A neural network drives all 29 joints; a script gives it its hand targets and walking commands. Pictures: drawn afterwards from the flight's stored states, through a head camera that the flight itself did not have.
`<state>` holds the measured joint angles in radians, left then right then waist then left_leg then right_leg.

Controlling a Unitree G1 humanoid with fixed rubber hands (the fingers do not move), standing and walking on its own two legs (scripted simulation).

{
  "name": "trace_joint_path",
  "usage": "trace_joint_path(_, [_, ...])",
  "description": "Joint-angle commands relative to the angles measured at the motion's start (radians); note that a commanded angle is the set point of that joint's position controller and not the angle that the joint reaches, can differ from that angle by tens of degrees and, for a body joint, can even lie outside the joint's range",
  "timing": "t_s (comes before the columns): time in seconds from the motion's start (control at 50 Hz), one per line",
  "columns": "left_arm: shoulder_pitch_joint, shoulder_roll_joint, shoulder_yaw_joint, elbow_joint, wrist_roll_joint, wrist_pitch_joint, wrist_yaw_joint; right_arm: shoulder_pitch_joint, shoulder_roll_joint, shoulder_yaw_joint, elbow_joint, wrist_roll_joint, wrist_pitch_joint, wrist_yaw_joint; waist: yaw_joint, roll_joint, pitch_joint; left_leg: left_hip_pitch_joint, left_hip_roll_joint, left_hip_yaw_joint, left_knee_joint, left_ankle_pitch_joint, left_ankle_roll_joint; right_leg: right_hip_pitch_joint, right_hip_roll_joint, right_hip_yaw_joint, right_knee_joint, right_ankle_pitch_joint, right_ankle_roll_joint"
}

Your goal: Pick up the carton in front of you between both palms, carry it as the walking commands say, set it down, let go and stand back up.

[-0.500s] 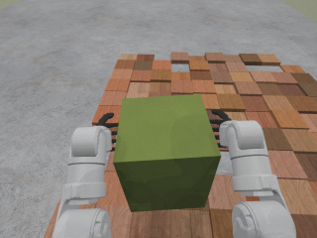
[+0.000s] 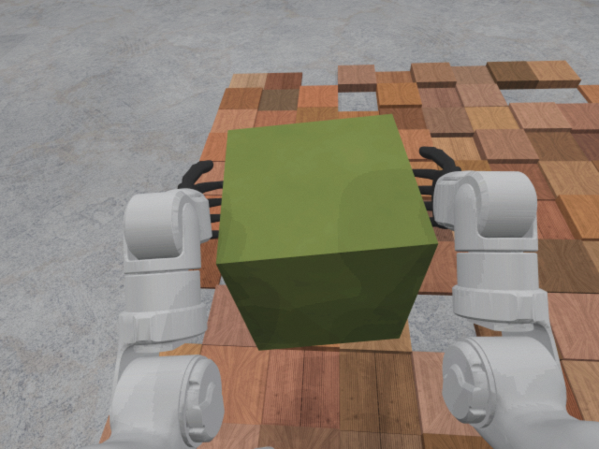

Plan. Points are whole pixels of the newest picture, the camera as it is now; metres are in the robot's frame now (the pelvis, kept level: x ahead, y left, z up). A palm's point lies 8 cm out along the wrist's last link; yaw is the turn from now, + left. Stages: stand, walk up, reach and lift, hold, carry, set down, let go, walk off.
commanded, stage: carry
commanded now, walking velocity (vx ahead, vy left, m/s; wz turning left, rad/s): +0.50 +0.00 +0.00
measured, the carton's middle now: (320, 241) +0.39 +0.00 +0.07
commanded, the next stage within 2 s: none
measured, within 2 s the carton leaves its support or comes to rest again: neither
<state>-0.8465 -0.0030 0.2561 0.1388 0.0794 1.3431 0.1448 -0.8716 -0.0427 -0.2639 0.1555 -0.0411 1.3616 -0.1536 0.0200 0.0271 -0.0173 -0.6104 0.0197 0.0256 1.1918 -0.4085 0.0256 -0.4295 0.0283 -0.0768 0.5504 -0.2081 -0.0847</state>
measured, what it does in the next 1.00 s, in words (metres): walks ahead: left foot, then right foot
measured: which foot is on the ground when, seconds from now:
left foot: up 0.00-0.22, down 0.24-0.68, up 0.70-0.94, down 0.96-1.00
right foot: down 0.00-0.24, up 0.26-0.62, down 0.64-0.98, up 1.00-1.00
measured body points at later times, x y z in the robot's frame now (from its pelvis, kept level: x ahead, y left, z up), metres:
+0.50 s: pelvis +0.28 +0.04 +0.02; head +0.36 +0.05 +0.46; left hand +0.67 +0.17 +0.11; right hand +0.65 -0.13 +0.11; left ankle +0.28 +0.13 -0.72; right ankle +0.32 -0.09 -0.67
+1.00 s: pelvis +0.59 +0.01 +0.01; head +0.61 +0.01 +0.46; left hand +0.97 +0.17 +0.13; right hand +0.97 -0.13 +0.14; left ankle +0.70 +0.10 -0.70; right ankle +0.49 -0.10 -0.71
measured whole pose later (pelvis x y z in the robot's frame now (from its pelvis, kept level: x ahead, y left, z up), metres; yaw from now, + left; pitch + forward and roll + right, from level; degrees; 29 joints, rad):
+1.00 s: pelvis +0.59 +0.01 +0.01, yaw -2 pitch +3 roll +1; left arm -0.75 0.02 0.26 0.21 0.07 1.31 0.11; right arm -0.82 0.03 -0.25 0.26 -0.13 1.29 -0.13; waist 0.02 -0.02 -0.04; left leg -0.54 -0.02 0.13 0.67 -0.17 0.05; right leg -0.21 -0.05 -0.02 0.68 -0.50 -0.01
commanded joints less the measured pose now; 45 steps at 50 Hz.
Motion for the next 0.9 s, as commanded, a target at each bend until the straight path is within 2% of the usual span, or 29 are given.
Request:
trace_joint_path(0.0, [-0.774, -1.11, -0.551, -0.091, -0.467, -0.031, -0.252, -0.721, 1.186, 0.558, -0.043, 0.417, -0.04, 0.244, 0.036, -0.149, -0.517, -0.259, 0.047, -0.03, -0.031, 0.033, -0.022, 0.569, -0.285, 0.376, -0.141, 0.148, -0.156])
trace_joint_path(0.02, [-0.778, -1.139, -0.557, -0.086, -0.472, -0.04, -0.259, -0.706, 1.199, 0.552, -0.034, 0.401, -0.049, 0.244, 0.037, -0.143, -0.507, -0.265, 0.053, -0.021, -0.062, 0.054, -0.031, 0.559, -0.282, 0.36, -0.152, 0.14, -0.159])
trace_joint_path(0.06, [-0.798, -1.184, -0.579, -0.104, -0.489, -0.062, -0.27, -0.694, 1.224, 0.556, -0.039, 0.384, -0.072, 0.243, 0.032, -0.125, -0.462, -0.186, 0.059, 0.005, -0.256, 0.111, -0.043, 0.472, -0.267, 0.291, -0.2, 0.162, -0.144])
trace_joint_path(0.12, [-0.805, -1.211, -0.63, -0.163, -0.51, -0.096, -0.274, -0.681, 1.242, 0.585, -0.086, 0.386, -0.109, 0.237, 0.024, -0.177, -0.461, 0.003, 0.013, 0.084, -0.461, 0.26, -0.022, 0.417, -0.233, 0.167, -0.183, 0.31, -0.093])
trace_joint_path(0.16, [-0.793, -1.212, -0.665, -0.203, -0.521, -0.114, -0.271, -0.675, 1.236, 0.617, -0.134, 0.395, -0.126, 0.234, 0.02, -0.177, -0.471, 0.128, -0.017, 0.114, -0.561, 0.346, 0.001, 0.401, -0.228, 0.108, -0.152, 0.402, -0.062])
trace_joint_path(0.18, [-0.778, -1.206, -0.678, -0.209, -0.52, -0.118, -0.266, -0.665, 1.232, 0.632, -0.141, 0.4, -0.13, 0.234, 0.007, -0.163, -0.477, 0.201, -0.037, 0.135, -0.646, 0.374, 0.012, 0.416, -0.211, 0.069, -0.084, 0.493, -0.037])
trace_joint_path(0.2, [-0.748, -1.196, -0.687, -0.208, -0.516, -0.122, -0.26, -0.635, 1.226, 0.642, -0.137, 0.404, -0.133, 0.236, -0.022, -0.122, -0.518, 0.368, -0.052, 0.172, -0.758, 0.441, 0.024, 0.386, -0.171, 0.001, 0.051, 0.547, -0.002])
trace_joint_path(0.22, [-0.708, -1.175, -0.692, -0.191, -0.506, -0.124, -0.256, -0.585, 1.215, 0.643, -0.117, 0.404, -0.136, 0.24, -0.05, -0.089, -0.545, 0.554, -0.006, 0.123, -0.794, 0.52, 0.038, 0.288, -0.133, -0.02, 0.166, 0.496, 0.031])
trace_joint_path(0.24, [-0.671, -1.173, -0.687, -0.17, -0.501, -0.122, -0.254, -0.54, 1.168, 0.624, -0.099, 0.384, -0.141, 0.242, -0.072, 0.07, -0.666, 0.868, 0.247, -0.209, -0.725, 0.68, 0.142, 0.029, -0.092, -0.011, 0.41, 0.209, 0.081])
trace_joint_path(0.26, [-0.633, -1.165, -0.678, -0.149, -0.485, -0.12, -0.256, -0.5, 1.158, 0.623, -0.074, 0.37, -0.154, 0.24, -0.094, 0.284, -0.734, 1.067, 0.351, -0.475, -0.735, 0.741, 0.261, -0.243, 0.023, 0.023, 0.587, -0.281, 0.094])
trace_joint_path(0.28, [-0.632, -1.169, -0.689, -0.148, -0.486, -0.125, -0.255, -0.485, 1.163, 0.627, -0.096, 0.373, -0.159, 0.241, -0.096, 0.238, -0.726, 1.089, 0.349, -0.473, -0.726, 0.628, 0.268, -0.341, -0.012, 0.091, 0.699, -0.332, 0.072])
trace_joint_path(0.32, [-0.646, -1.18, -0.7, -0.175, -0.485, -0.137, -0.25, -0.549, 1.189, 0.66, -0.191, 0.401, -0.174, 0.245, -0.094, 0.092, -0.636, 1.005, 0.309, -0.387, -0.737, 0.604, 0.202, -0.396, -0.064, 0.113, 0.629, -0.25, 0.066])
trace_joint_path(0.34, [-0.65, -1.185, -0.703, -0.198, -0.485, -0.142, -0.245, -0.595, 1.198, 0.68, -0.246, 0.419, -0.179, 0.246, -0.089, 0.07, -0.61, 0.957, 0.296, -0.347, -0.748, 0.602, 0.182, -0.379, -0.083, 0.117, 0.563, -0.21, 0.071])
trace_joint_path(0.38, [-0.644, -1.181, -0.716, -0.247, -0.482, -0.149, -0.231, -0.641, 1.203, 0.717, -0.329, 0.452, -0.182, 0.247, -0.087, 0.074, -0.599, 0.906, 0.268, -0.285, -0.773, 0.557, 0.172, -0.327, -0.076, 0.102, 0.456, -0.187, 0.084])
trace_joint_path(0.44, [-0.62, -1.134, -0.722, -0.309, -0.454, -0.151, -0.205, -0.654, 1.175, 0.751, -0.407, 0.48, -0.173, 0.251, -0.093, 0.099, -0.604, 0.901, 0.259, -0.227, -0.777, 0.568, 0.19, -0.321, -0.062, 0.067, 0.34, -0.139, 0.101])
trace_joint_path(0.5, [-0.613, -1.057, -0.725, -0.356, -0.425, -0.141, -0.186, -0.651, 1.119, 0.773, -0.444, 0.498, -0.155, 0.257, -0.1, 0.124, -0.588, 0.869, 0.228, -0.154, -0.736, 0.635, 0.176, -0.283, -0.05, 0.038, 0.245, -0.011, 0.09])
trace_joint_path(0.56, [-0.62, -0.975, -0.714, -0.357, -0.409, -0.11, -0.182, -0.641, 1.053, 0.771, -0.423, 0.499, -0.13, 0.26, -0.102, 0.127, -0.546, 0.806, 0.204, -0.103, -0.696, 0.627, 0.148, -0.2, -0.043, 0.035, 0.088, 0.128, 0.078])
trace_joint_path(0.6, [-0.623, -0.935, -0.693, -0.312, -0.409, -0.08, -0.192, -0.641, 1.022, 0.758, -0.367, 0.494, -0.107, 0.261, -0.085, 0.109, -0.501, 0.709, 0.184, -0.056, -0.666, 0.583, 0.115, -0.057, -0.029, 0.013, -0.078, 0.196, 0.058])
trace_joint_path(0.62, [-0.619, -0.923, -0.68, -0.278, -0.411, -0.066, -0.201, -0.642, 1.012, 0.752, -0.328, 0.487, -0.095, 0.261, -0.052, 0.084, -0.498, 0.619, 0.155, -0.006, -0.594, 0.571, 0.088, 0.104, -0.022, -0.014, -0.171, 0.293, 0.044])
trace_joint_path(0.64, [-0.637, -0.896, -0.663, -0.244, -0.401, -0.057, -0.208, -0.648, 1.024, 0.744, -0.291, 0.491, -0.082, 0.264, -0.024, -0.04, -0.51, 0.48, 0.078, 0.064, -0.458, 0.613, 0.052, 0.324, 0.002, -0.077, -0.151, 0.352, 0.029])
trace_joint_path(0.66, [-0.595, -0.886, -0.647, -0.181, -0.393, -0.045, -0.217, -0.672, 1.006, 0.728, -0.262, 0.487, -0.07, 0.262, 0.04, -0.134, -0.545, 0.161, 0.038, 0.051, -0.282, 0.411, 0.006, 0.662, -0.129, 0.087, -0.091, 0.498, -0.044])
trace_joint_path(0.68, [-0.582, -0.877, -0.625, -0.13, -0.385, -0.041, -0.222, -0.69, 1.022, 0.706, -0.232, 0.481, -0.052, 0.263, 0.086, -0.364, -0.575, -0.214, -0.059, 0.056, -0.03, -0.135, -0.035, 0.977, -0.332, 0.371, -0.006, 0.814, -0.165])
trace_joint_path(0.7, [-0.569, -0.884, -0.602, -0.1, -0.403, -0.032, -0.225, -0.694, 1.025, 0.682, -0.188, 0.472, -0.039, 0.261, 0.105, -0.318, -0.609, -0.332, -0.041, 0.003, 0.101, -0.21, -0.018, 1.037, -0.357, 0.438, 0.009, 0.709, -0.195])
trace_joint_path(0.72, [-0.587, -0.906, -0.59, -0.105, -0.42, -0.029, -0.228, -0.705, 1.039, 0.658, -0.159, 0.463, -0.032, 0.26, 0.114, -0.217, -0.588, -0.364, -0.008, -0.03, 0.097, -0.179, -0.006, 0.972, -0.343, 0.444, -0.002, 0.562, -0.171])
trace_joint_path(0.74, [-0.64, -0.933, -0.579, -0.123, -0.437, -0.026, -0.232, -0.712, 1.057, 0.632, -0.125, 0.452, -0.028, 0.257, 0.105, -0.156, -0.575, -0.358, 0.012, -0.04, 0.067, -0.14, -0.002, 0.911, -0.332, 0.435, -0.017, 0.496, -0.143])
trace_joint_path(0.78, [-0.743, -0.997, -0.57, -0.146, -0.466, -0.021, -0.241, -0.706, 1.099, 0.592, -0.071, 0.43, -0.023, 0.252, 0.09, -0.15, -0.536, -0.313, 0.017, -0.032, -0.025, -0.109, -0.014, 0.787, -0.305, 0.398, -0.084, 0.227, -0.108])
trace_joint_path(0.82, [-0.813, -1.059, -0.568, -0.154, -0.492, -0.023, -0.255, -0.707, 1.126, 0.563, -0.047, 0.401, -0.026, 0.243, 0.074, -0.19, -0.502, -0.252, 0.009, 0.0, -0.121, -0.077, -0.031, 0.657, -0.277, 0.357, -0.151, 0.032, -0.119])
trace_joint_path(0.84, [-0.836, -1.09, -0.57, -0.147, -0.503, -0.025, -0.264, -0.706, 1.138, 0.551, -0.034, 0.385, -0.031, 0.239, 0.063, -0.197, -0.47, -0.192, 0.01, 0.004, -0.226, -0.028, -0.039, 0.578, -0.254, 0.32, -0.182, -0.002, -0.113])
trace_joint_path(0.88, [-0.84, -1.146, -0.581, -0.108, -0.518, -0.035, -0.283, -0.679, 1.163, 0.527, -0.004, 0.354, -0.046, 0.231, 0.021, -0.205, -0.413, 0.095, -0.032, 0.093, -0.541, 0.094, -0.047, 0.357, -0.184, 0.189, -0.255, 0.0, -0.065])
